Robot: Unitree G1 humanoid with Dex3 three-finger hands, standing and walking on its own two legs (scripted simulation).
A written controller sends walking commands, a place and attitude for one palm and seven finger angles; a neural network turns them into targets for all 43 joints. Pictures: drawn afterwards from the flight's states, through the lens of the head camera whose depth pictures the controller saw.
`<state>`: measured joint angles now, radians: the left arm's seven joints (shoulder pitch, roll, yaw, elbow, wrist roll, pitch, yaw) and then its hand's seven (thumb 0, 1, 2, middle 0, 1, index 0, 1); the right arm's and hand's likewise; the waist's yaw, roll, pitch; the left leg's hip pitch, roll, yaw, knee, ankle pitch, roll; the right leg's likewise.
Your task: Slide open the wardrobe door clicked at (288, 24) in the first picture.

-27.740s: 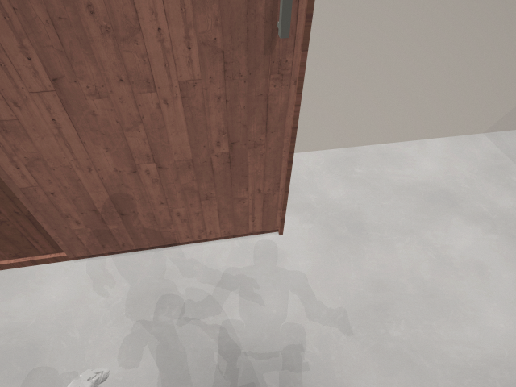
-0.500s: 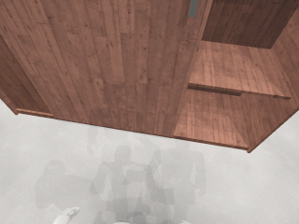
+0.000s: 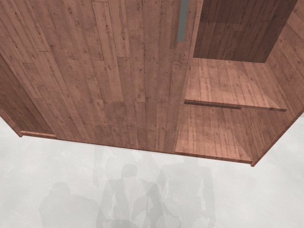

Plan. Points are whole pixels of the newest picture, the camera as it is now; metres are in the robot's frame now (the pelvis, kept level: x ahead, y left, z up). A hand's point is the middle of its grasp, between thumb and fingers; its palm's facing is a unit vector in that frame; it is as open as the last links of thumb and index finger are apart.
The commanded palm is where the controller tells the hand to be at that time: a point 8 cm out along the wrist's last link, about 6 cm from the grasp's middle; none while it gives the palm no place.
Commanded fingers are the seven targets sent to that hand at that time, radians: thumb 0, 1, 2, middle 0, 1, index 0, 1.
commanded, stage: let the arm hang, fingers relaxed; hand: right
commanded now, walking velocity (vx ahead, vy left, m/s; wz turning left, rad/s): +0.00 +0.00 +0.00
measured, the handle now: (183, 7) +0.73 -0.06 +0.26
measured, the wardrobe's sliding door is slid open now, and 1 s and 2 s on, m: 0.56 0.56 0.56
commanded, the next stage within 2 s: look to check the result in 0.32 s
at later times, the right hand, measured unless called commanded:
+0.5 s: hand out of the picture -0.03 -0.19 -0.18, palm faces +0.01 +0.99 -0.14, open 7.3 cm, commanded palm none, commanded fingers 0.00 -0.90 -0.90 0.20 0.30 0.20 0.30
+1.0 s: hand out of the picture -0.04 -0.22 -0.18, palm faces +0.00 +0.99 -0.16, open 7.3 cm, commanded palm none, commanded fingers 0.00 -0.90 -0.90 0.20 0.30 0.20 0.30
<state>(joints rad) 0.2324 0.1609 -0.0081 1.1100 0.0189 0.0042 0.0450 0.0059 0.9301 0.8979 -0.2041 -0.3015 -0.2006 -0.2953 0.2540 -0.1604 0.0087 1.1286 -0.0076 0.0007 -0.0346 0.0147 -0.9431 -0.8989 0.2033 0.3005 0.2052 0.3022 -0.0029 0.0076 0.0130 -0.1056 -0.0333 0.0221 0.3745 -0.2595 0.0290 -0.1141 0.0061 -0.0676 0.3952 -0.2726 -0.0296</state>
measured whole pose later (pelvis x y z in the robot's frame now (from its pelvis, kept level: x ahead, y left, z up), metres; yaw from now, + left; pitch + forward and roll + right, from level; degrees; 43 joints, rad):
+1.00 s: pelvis -0.03 -0.06 +0.00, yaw +1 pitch -1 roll +0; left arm 0.29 0.13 -0.01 1.14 0.02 -0.02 0.04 0.00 0.91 0.90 -0.20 -0.30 -0.20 -0.30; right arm 0.28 -0.14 0.01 1.16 -0.01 0.01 -0.04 0.00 -0.91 -0.90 0.20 0.30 0.20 0.30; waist 0.00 0.02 0.04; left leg -0.16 0.05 -0.02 0.41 -0.23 -0.06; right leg -0.13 0.09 -0.12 0.36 -0.22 -0.12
